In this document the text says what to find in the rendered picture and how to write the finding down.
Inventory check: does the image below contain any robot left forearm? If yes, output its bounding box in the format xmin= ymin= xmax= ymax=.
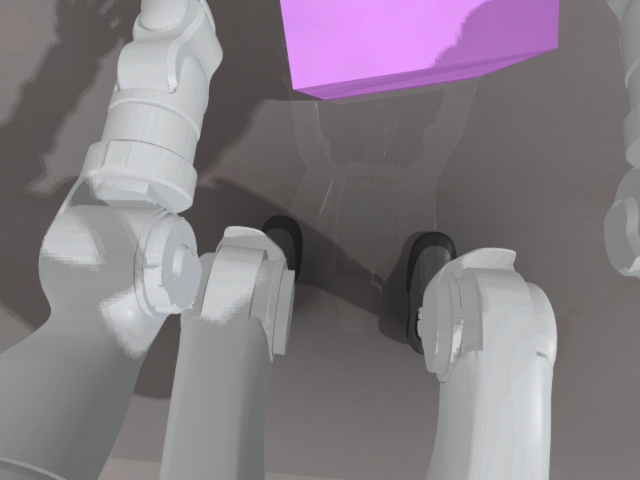
xmin=39 ymin=0 xmax=223 ymax=291

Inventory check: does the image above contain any robot right forearm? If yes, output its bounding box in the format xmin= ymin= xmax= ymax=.
xmin=606 ymin=0 xmax=640 ymax=167

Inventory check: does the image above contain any carton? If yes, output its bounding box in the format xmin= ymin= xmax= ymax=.
xmin=280 ymin=0 xmax=559 ymax=100

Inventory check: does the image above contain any left robot upper arm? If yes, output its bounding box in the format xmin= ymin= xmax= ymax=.
xmin=0 ymin=205 xmax=202 ymax=480

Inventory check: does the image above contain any right robot thigh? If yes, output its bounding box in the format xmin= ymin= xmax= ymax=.
xmin=424 ymin=267 xmax=553 ymax=480

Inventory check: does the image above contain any left robot shin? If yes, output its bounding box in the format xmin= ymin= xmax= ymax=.
xmin=181 ymin=226 xmax=288 ymax=329

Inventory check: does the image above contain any right robot upper arm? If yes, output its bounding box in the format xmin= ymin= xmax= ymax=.
xmin=604 ymin=164 xmax=640 ymax=280

